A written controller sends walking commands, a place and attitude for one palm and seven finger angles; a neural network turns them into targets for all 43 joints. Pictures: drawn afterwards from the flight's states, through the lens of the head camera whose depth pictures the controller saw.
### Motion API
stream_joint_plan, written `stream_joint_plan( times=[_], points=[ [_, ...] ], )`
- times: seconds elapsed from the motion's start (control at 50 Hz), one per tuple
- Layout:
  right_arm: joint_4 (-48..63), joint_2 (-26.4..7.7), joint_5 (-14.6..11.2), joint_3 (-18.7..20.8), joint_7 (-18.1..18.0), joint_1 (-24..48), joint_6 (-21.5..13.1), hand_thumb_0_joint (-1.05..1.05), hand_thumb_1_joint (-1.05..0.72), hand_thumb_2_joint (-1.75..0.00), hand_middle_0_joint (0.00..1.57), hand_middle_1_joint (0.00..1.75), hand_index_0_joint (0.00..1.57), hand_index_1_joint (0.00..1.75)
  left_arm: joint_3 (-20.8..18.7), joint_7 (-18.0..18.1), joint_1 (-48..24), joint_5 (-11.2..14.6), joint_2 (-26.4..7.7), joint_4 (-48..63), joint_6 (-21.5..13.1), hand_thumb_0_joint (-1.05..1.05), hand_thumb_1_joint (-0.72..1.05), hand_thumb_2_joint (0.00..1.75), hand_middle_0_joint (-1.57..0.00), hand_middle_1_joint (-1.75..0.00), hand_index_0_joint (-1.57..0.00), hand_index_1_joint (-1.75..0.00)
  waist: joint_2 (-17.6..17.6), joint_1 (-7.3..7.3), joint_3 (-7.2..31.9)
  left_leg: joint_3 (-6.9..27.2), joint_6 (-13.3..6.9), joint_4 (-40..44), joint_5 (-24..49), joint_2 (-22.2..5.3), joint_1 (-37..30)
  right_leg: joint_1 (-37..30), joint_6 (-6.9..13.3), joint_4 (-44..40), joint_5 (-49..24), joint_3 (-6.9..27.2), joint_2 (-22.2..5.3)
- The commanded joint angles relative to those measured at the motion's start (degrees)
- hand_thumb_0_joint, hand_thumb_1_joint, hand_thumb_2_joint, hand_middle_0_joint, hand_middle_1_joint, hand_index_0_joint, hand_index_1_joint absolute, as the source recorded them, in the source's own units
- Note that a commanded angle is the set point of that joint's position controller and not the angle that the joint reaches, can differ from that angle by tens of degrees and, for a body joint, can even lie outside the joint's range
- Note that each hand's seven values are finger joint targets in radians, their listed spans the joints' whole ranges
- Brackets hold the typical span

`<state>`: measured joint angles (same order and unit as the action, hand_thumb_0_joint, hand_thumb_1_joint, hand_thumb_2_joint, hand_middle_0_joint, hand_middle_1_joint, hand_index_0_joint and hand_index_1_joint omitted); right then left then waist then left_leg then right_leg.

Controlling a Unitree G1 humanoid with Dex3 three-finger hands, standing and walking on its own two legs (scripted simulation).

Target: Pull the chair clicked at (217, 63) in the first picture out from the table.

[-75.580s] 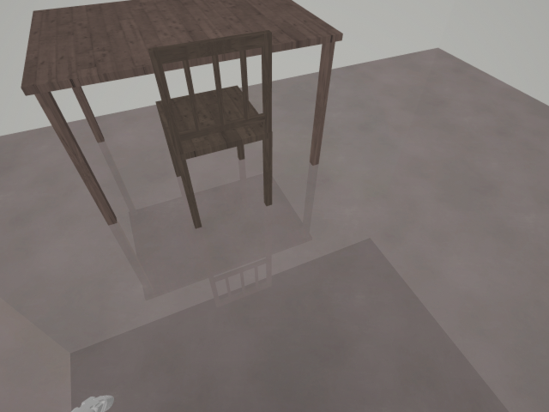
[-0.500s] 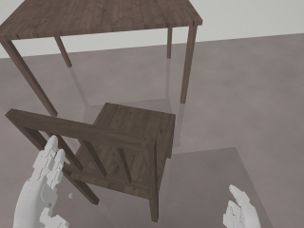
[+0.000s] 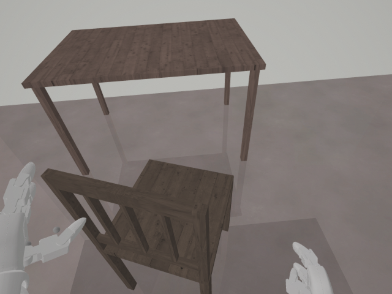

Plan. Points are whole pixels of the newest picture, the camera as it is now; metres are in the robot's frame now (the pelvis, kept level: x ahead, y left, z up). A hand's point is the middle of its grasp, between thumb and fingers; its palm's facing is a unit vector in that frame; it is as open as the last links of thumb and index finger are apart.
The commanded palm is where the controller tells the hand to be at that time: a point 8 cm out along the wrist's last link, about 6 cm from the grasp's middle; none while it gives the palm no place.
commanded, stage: draw the hand back to the body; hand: left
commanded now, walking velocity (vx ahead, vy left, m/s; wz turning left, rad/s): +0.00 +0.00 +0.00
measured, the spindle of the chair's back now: (136, 228) +0.31 +0.21 -0.10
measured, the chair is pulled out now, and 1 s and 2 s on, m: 0.64 0.64 0.64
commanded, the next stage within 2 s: step back with the hand held close in 0.56 s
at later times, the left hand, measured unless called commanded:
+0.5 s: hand (43, 216) +0.19 +0.26 +0.16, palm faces +0.46 -0.79 -0.40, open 7.5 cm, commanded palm +0.14 +0.30 +0.18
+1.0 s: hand (41, 229) +0.17 +0.26 +0.15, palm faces +0.34 -0.78 -0.52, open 7.4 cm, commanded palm +0.11 +0.30 +0.19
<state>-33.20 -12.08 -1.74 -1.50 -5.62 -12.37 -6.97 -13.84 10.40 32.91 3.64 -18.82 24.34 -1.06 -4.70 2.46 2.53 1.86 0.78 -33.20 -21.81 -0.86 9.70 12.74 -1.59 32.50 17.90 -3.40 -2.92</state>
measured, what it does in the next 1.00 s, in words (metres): stands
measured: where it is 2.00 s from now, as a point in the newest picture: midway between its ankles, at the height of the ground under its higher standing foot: outside the picture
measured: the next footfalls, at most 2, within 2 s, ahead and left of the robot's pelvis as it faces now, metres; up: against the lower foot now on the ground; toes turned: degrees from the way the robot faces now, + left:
left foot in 1.96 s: -0.08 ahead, +0.12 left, +0.00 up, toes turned +3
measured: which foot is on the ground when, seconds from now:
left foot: down 0.00-1.00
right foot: down 0.00-1.00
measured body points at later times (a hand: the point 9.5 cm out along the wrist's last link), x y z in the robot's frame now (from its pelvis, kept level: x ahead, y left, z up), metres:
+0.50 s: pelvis +0.00 +0.00 +0.01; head -0.02 -0.03 +0.46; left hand +0.16 +0.30 +0.18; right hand +0.17 -0.24 -0.08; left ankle -0.04 +0.13 -0.73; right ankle -0.01 -0.14 -0.73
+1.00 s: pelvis -0.03 +0.00 +0.01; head -0.01 -0.02 +0.46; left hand +0.15 +0.29 +0.18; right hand +0.14 -0.24 -0.09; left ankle -0.04 +0.13 -0.73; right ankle -0.01 -0.14 -0.73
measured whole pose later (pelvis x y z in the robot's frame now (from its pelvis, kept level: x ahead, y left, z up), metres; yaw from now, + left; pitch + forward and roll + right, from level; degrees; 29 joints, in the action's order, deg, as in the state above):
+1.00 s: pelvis -0.03 +0.00 +0.01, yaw -2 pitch +0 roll +0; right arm -34.1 -13.4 -1.1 1.2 -3.6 -8.8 -0.7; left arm -21.0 8.2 33.6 3.3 -22.0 26.2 -7.0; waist -3.3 0.4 -3.5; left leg 0.0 0.5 -27.1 -15.4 -0.7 11.6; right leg 15.1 -1.9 25.9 10.6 -1.6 -2.8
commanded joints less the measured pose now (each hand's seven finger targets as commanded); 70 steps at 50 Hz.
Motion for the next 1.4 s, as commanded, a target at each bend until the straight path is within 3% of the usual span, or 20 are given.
stream_joint_plan(
  times=[0.0, 0.16, 0.22, 0.28, 0.38, 0.4, 0.6, 0.64, 0.66, 0.68, 0.7, 0.72, 0.78, 0.82, 0.9, 1.0, 1.1, 1.22, 1.26, 1.38],
  points=[
    [7.9, -5.5, 0.4, 2.4, -0.2, 7.9, -3.7, 0.0, -0.9, -0.9, 0.2, 0.3, 0.2, 0.3, -10.5, 0.5, -5.3, -0.3, -11.0, 10.8, -4.4, 0.0, 0.61, 0.76, -0.16, -0.24, -0.16, -0.24, 0.9, 0.21, -0.8, -1.1, -0.7, 8.6, 18.2, -0.1, 2.4, -5.2, 2.4, -6.6, -14.2, -0.9, 1.1],
    [6.4, -6.0, 0.6, 2.9, 0.5, 8.1, -4.4, 0.0, -0.9, -0.9, 0.2, 0.3, 0.2, 0.3, -15.2, 0.1, -10.8, 0.3, -13.7, 11.8, -6.4, 0.0, 0.9, 0.9, -0.2, -0.3, -0.2, -0.3, 0.1, 0.57, 1.6, -1.7, -0.9, 10.6, 22.3, -0.4, -1.5, -8.8, 2.2, -8.2, -17.9, -0.4, 1.0],
    [5.4, -5.9, 0.7, 3.2, 1.0, 8.2, -4.0, 0.0, -0.9, -0.9, 0.2, 0.3, 0.2, 0.3, -12.2, -0.6, -6.8, 0.5, -9.0, 5.9, -5.8, 0.0, 0.9, 0.9, -0.2, -0.3, -0.2, -0.3, 2.6, 0.35, -0.9, -2.1, -1.0, 11.0, 23.3, -0.5, -1.3, -8.5, 2.1, -9.1, -19.1, -0.7, 1.0],
    [5.4, -6.5, 0.7, 3.8, 1.3, 8.7, -3.2, 0.0, -0.9, -0.9, 0.2, 0.3, 0.2, 0.3, -12.1, -0.9, -7.8, 0.5, -9.5, 5.5, -6.0, 0.0, 0.9, 0.9, -0.2, -0.3, -0.2, -0.3, 5.1, 0.37, -1.0, -2.1, -1.2, 11.7, 21.9, -0.6, -1.1, -8.5, 1.9, -9.6, -17.6, -0.8, 1.0],
    [5.9, -6.4, 0.9, 3.8, 1.2, 8.8, -3.9, 0.0, -0.9, -0.9, 0.2, 0.3, 0.2, 0.3, -14.2, -0.7, -9.4, 0.1, -12.8, 11.3, -7.3, 0.0, 0.9, 0.9, -0.2, -0.3, -0.2, -0.3, 1.6, 0.9, 3.4, -2.2, -1.4, 11.9, 22.1, -0.2, -3.0, -10.7, 2.0, -9.8, -17.9, -0.1, 0.9],
    [5.7, -6.5, 0.8, 3.7, 1.1, 9.1, -4.1, 0.0, -0.9, -0.9, 0.2, 0.3, 0.2, 0.3, -15.1, -0.6, -10.5, 0.0, -14.3, 12.9, -7.3, 0.0, 0.9, 0.9, -0.2, -0.3, -0.2, -0.3, -1.2, 0.91, 3.4, -1.9, -1.1, 12.0, 21.9, -0.2, -3.0, -10.9, 2.2, -10.0, -17.4, 0.2, 1.0],
    [4.9, -6.3, 0.5, 3.5, 1.0, 9.1, -4.2, 0.0, -0.9, -0.9, 0.2, 0.3, 0.2, 0.3, -13.1, -0.7, -9.7, 0.2, -10.7, 7.2, -6.5, 0.0, 0.9, 0.9, -0.2, -0.3, -0.2, -0.3, 0.5, 0.38, -3.6, -1.8, -0.8, 13.4, 17.8, -0.5, -0.9, -7.6, 2.3, -11.4, -12.9, -0.1, 1.6],
    [5.1, -6.3, 0.6, 3.5, 1.1, 9.0, -3.9, 0.0, -0.9, -0.9, 0.2, 0.3, 0.2, 0.3, -12.5, -0.9, -9.7, 0.4, -10.1, 6.7, -6.6, 0.0, 0.9, 0.9, -0.2, -0.3, -0.2, -0.3, 1.8, 0.4, -3.3, -1.7, -0.9, 13.6, 17.3, -0.5, -0.9, -7.8, 2.2, -11.1, -12.4, -0.2, 1.4],
    [5.8, -6.6, 0.7, 3.3, 1.4, 9.2, -4.2, 0.0, -0.9, -0.9, 0.2, 0.3, 0.2, 0.3, -8.9, -1.4, -11.8, 0.2, -7.8, 9.9, -7.0, 0.0, 0.9, 0.9, -0.2, -0.3, -0.2, -0.3, 1.7, 0.03, -1.7, -1.7, -1.1, 13.5, 17.6, -0.4, -1.9, -8.0, 2.1, -11.0, -12.7, -0.1, 1.3],
    [6.8, -7.9, 0.2, 3.7, 1.8, 8.1, -3.0, 0.0, -0.9, -0.9, 0.2, 0.3, 0.2, 0.3, -19.3, -0.9, -19.3, 0.3, -18.5, 14.9, -9.7, 0.0, 0.9, 0.9, -0.2, -0.3, -0.2, -0.3, 2.7, -0.66, -6.1, -1.8, -2.3, 11.8, 13.3, -1.9, 2.4, -4.3, 1.5, -13.6, -14.7, 4.7, -1.1],
    [6.1, -7.3, 0.3, 3.5, 1.7, 7.8, -2.5, 0.0, -0.9, -0.9, 0.2, 0.3, 0.2, 0.3, -19.4, -1.2, -20.7, -0.2, -19.1, 13.8, -10.8, 0.0, 0.9, 0.9, -0.2, -0.3, -0.2, -0.3, 2.4, -1.2, -5.7, -0.7, -2.1, 11.6, 10.8, -1.5, 3.6, -4.5, 2.0, -13.9, -14.0, 5.0, -2.3],
    [5.8, -6.8, 0.6, 3.6, 1.6, 8.4, -1.8, 0.0, -0.9, -0.9, 0.2, 0.3, 0.2, 0.3, -16.7, -1.4, -12.8, -0.2, -14.2, 8.4, -10.4, 0.0, 0.9, 0.9, -0.2, -0.3, -0.2, -0.3, 4.9, -1.26, -5.8, -0.9, -2.1, 11.1, 11.7, -1.6, 2.9, -3.8, 2.0, -13.8, -14.6, 4.6, -2.4],
    [7.2, -7.4, 0.8, 4.0, 2.1, 9.1, 0.5, 0.0, -0.9, -0.9, 0.2, 0.3, 0.2, 0.3, -13.5, -1.7, -4.5, -0.6, -10.3, 8.1, -9.6, 0.0, 0.9, 0.9, -0.2, -0.3, -0.2, -0.3, 3.2, -1.36, -0.8, -0.8, -2.0, 11.3, 17.0, -2.4, 2.1, -5.6, 1.6, -11.2, -17.1, 3.5, -2.3],
    [7.8, -7.4, 0.9, 4.3, 2.1, 9.3, 1.5, 0.0, -0.9, -0.9, 0.2, 0.3, 0.2, 0.3, -14.4, -1.4, -1.7, -0.6, -10.9, 9.9, -9.9, 0.0, 0.9, 0.9, -0.2, -0.3, -0.2, -0.3, 0.4, -1.35, 2.5, -0.7, -1.8, 11.5, 21.1, -3.1, 2.2, -7.1, 1.4, -9.1, -19.3, 2.8, -2.2],
    [8.5, -7.0, 0.8, 4.8, 1.5, 10.1, 3.1, 0.0, -0.9, -0.9, 0.2, 0.3, 0.2, 0.3, -18.4, -0.5, -0.1, -0.6, -15.1, 13.5, -9.7, 0.0, 0.9, 0.9, -0.2, -0.3, -0.2, -0.3, 3.7, -1.3, 6.8, -0.1, -1.6, 9.9, 25.5, -3.8, 3.0, -8.8, 1.2, -6.9, -23.6, 2.5, -2.2],
    [8.6, -6.5, 0.6, 4.9, 0.5, 10.2, 3.3, 0.0, -0.9, -0.9, 0.2, 0.3, 0.2, 0.3, -19.0, 0.3, -0.2, -0.1, -16.1, 16.2, -9.7, 0.0, 0.9, 0.9, -0.2, -0.3, -0.2, -0.3, 2.8, -1.41, 7.4, -0.2, -1.4, 8.3, 24.9, -4.0, 4.6, -7.1, 1.2, -5.5, -25.1, 3.1, -2.7],
    [8.3, -6.8, 0.7, 4.9, 0.2, 9.8, 2.8, 0.0, -0.9, -0.9, 0.2, 0.3, 0.2, 0.3, -18.4, 0.8, 0.0, -0.2, -15.4, 17.2, -9.5, 0.0, 0.9, 0.9, -0.2, -0.3, -0.2, -0.3, -0.6, -1.44, 5.9, 1.0, -1.8, 9.3, 20.2, -4.7, 8.8, -5.9, 1.0, -4.6, -19.7, 3.0, -1.8],
    [8.3, -6.6, 0.8, 4.5, 0.4, 8.5, 2.4, 0.0, -0.9, -0.9, 0.2, 0.3, 0.2, 0.3, -16.4, 1.1, -1.1, -0.6, -13.4, 16.6, -9.5, 0.0, 0.9, 0.9, -0.2, -0.3, -0.2, -0.3, 0.3, -1.83, 2.3, 1.2, -2.1, 9.9, 5.2, -4.1, 15.7, -3.2, 1.3, -6.9, -8.3, 5.1, -2.1],
    [8.4, -6.7, 0.8, 4.6, 0.5, 8.0, 2.2, 0.0, -0.9, -0.9, 0.2, 0.3, 0.2, 0.3, -16.7, 1.4, -2.4, -0.8, -13.9, 15.9, -9.5, 0.0, 0.9, 0.9, -0.2, -0.3, -0.2, -0.3, 3.0, -1.95, 0.7, 0.9, -2.0, 8.9, -1.6, -3.1, 16.9, -0.2, 1.5, -9.9, -1.2, 6.9, -2.6],
    [8.4, -7.2, 1.0, 4.2, 0.5, 6.6, 1.4, 0.0, -0.9, -0.9, 0.2, 0.3, 0.2, 0.3, -16.2, 2.1, -5.1, -1.4, -14.6, 16.4, -10.4, 0.0, 0.9, 0.9, -0.2, -0.3, -0.2, -0.3, 3.9, -2.59, -0.9, 1.0, -2.0, 6.8, -6.6, -2.3, 15.0, 7.4, 1.9, -14.8, 12.7, 7.5, -3.3]
  ],
)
